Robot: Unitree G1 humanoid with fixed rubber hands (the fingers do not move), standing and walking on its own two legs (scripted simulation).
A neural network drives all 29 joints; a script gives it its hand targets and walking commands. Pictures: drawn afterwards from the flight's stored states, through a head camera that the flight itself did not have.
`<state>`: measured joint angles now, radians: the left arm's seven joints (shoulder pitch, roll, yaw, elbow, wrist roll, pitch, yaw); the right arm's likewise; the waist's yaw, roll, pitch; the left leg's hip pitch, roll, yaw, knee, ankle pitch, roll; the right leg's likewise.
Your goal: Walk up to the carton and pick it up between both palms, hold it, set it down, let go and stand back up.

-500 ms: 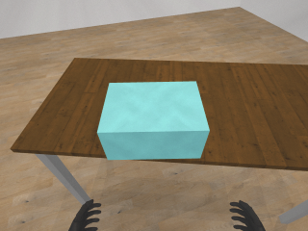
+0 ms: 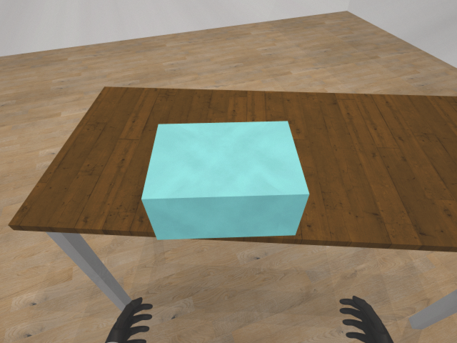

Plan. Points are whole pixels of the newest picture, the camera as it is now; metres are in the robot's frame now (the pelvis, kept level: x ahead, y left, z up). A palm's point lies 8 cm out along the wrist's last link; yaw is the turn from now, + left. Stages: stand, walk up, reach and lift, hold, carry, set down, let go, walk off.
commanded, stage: stand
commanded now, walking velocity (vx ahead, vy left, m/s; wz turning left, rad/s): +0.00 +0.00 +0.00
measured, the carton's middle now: (224, 178) +0.45 +0.05 +0.02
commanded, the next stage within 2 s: none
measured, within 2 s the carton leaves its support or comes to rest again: neither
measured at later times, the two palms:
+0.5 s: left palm out of the picture +0.03 +0.26 -0.12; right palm out of the picture +0.05 -0.25 -0.13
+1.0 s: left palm out of the picture -0.08 +0.22 -0.15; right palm out of the picture -0.03 -0.23 -0.15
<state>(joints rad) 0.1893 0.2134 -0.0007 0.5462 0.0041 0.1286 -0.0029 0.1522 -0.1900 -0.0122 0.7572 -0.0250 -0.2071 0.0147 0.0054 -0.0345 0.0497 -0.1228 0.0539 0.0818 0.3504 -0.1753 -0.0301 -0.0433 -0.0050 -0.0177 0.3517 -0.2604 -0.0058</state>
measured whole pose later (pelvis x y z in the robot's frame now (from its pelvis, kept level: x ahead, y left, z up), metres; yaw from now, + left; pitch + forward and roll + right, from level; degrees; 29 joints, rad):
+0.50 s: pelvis +0.00 +0.00 -0.01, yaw +4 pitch +1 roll +0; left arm 0.34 0.24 0.03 0.81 0.03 -0.02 0.01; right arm 0.34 -0.21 -0.03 0.94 -0.04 -0.02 0.03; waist 0.02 -0.01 -0.05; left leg -0.26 0.04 0.02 0.47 -0.22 -0.03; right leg -0.14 -0.02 -0.08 0.45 -0.32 -0.01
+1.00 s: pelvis -0.02 -0.01 +0.00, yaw +6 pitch -1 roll +0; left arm 0.41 0.17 0.03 1.03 0.03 -0.02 0.03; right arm 0.37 -0.15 -0.01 1.11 -0.03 0.00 -0.01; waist 0.01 -0.01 -0.02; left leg -0.25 0.04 -0.02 0.43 -0.16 -0.03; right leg -0.12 -0.01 -0.12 0.41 -0.28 -0.02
